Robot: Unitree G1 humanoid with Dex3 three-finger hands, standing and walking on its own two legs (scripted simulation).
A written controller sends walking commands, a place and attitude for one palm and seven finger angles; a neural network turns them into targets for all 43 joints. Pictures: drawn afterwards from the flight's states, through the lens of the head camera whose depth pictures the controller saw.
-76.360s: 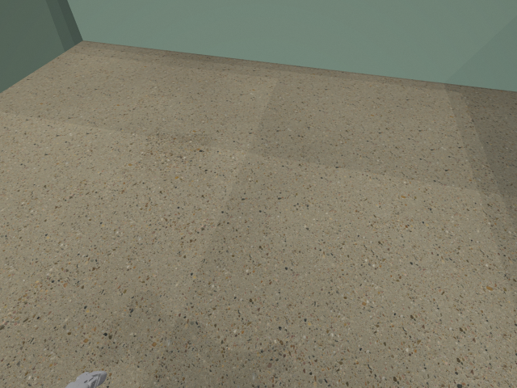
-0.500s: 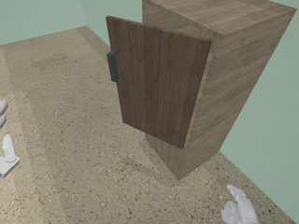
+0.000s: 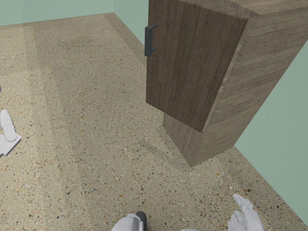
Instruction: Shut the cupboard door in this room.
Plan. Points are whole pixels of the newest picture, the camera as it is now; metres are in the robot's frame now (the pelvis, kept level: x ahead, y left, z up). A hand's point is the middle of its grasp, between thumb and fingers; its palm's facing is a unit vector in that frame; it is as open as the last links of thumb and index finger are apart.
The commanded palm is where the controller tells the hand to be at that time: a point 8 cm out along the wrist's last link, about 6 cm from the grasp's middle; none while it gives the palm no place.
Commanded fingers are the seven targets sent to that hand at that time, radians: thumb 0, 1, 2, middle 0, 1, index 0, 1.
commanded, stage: step back with the hand held close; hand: left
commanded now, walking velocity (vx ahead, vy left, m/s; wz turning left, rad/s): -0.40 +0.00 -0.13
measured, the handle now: (151, 40) +0.83 +0.05 +0.09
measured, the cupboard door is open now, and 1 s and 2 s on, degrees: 27 27 27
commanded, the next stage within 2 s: stop stepping back and stand still in 0.06 s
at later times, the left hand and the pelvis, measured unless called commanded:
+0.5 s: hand out of the picture +0.12 +0.31 +0.19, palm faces +0.28 -0.89 -0.36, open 7.4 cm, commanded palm +0.04 +0.36 +0.20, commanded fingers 0.00 0.90 0.90 -0.20 -0.30 -0.20 -0.30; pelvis -0.14 +0.08 +0.03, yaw -8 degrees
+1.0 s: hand out of the picture +0.11 +0.32 +0.18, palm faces +0.29 -0.90 -0.33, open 7.4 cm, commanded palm +0.05 +0.38 +0.20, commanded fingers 0.00 0.90 0.90 -0.20 -0.30 -0.20 -0.30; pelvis -0.14 +0.10 +0.01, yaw -9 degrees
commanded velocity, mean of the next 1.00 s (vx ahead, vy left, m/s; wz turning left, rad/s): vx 0.08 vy -0.07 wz -0.03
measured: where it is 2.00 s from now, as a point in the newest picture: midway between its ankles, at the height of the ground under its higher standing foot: outside the picture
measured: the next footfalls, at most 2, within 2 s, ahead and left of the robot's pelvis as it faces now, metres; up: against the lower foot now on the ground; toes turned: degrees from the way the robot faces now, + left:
right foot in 0.12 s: -0.08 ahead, -0.10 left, +0.00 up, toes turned -3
left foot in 0.32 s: +0.00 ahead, +0.17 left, +0.00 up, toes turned -2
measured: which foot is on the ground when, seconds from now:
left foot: down 0.00-0.12, up 0.14-0.30, down 0.32-0.64, up 0.66-0.94, down 0.96-1.00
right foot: up 0.00-0.10, down 0.12-0.34, up 0.36-0.62, down 0.64-1.00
